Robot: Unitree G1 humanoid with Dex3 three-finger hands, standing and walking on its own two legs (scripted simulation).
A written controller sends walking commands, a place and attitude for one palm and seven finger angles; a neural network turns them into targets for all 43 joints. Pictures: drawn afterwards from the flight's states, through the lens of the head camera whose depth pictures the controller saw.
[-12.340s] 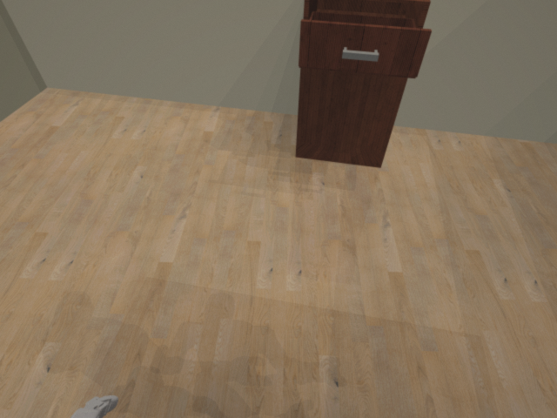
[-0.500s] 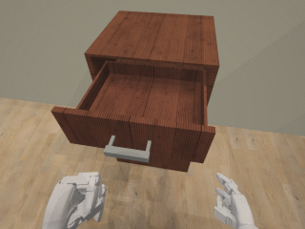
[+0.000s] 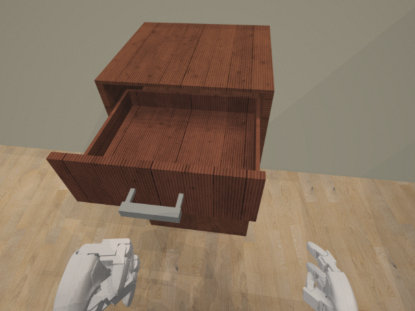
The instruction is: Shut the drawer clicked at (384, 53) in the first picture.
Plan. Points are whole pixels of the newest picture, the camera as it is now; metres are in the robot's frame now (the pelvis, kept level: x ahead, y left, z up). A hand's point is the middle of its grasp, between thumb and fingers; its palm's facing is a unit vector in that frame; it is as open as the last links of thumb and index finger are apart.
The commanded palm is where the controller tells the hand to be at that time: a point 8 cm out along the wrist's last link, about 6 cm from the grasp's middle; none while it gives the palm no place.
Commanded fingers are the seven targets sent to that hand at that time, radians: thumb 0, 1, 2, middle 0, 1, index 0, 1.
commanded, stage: bring the fist close to the handle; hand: left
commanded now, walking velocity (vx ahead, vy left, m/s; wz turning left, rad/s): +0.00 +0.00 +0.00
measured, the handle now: (153, 203) +0.33 +0.14 +0.02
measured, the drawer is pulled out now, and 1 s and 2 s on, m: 0.28 0.28 0.27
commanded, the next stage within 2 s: push the drawer shut in 1.40 s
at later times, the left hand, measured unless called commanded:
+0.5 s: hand (142, 262) +0.19 +0.12 +0.07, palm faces -0.08 -1.00 -0.03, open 3.3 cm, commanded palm +0.16 +0.17 +0.07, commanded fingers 0.00 0.90 0.90 -1.40 -1.60 -1.40 -1.60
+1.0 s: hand (161, 255) +0.22 +0.10 +0.02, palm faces -0.12 -0.99 +0.00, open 3.3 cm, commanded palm +0.21 +0.16 +0.02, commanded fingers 0.00 0.90 0.90 -1.40 -1.60 -1.40 -1.60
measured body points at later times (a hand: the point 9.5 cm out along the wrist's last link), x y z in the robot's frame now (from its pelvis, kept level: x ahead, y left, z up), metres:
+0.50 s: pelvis +0.01 -0.01 +0.00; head +0.05 -0.02 +0.45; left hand +0.19 +0.17 +0.08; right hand +0.19 -0.24 -0.07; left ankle -0.01 +0.09 -0.69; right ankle +0.00 -0.08 -0.69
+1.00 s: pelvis -0.01 +0.01 -0.03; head +0.06 +0.00 +0.41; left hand +0.22 +0.16 +0.03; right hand +0.17 -0.22 -0.11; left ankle -0.01 +0.10 -0.69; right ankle +0.00 -0.08 -0.69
